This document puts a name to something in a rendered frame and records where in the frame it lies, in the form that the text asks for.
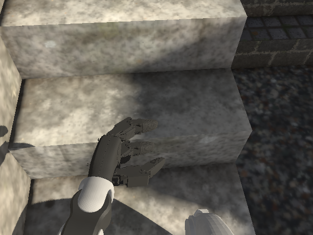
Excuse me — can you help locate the left robot forearm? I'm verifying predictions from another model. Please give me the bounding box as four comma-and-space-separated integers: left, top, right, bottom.
58, 176, 114, 235

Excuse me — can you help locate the robot left hand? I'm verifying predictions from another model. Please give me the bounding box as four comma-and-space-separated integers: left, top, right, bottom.
87, 117, 165, 188

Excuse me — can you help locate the robot right shin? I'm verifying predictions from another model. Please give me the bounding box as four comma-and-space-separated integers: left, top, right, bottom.
194, 209, 208, 216

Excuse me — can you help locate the robot right thigh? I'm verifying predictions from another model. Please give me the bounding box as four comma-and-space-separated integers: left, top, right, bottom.
185, 212, 234, 235

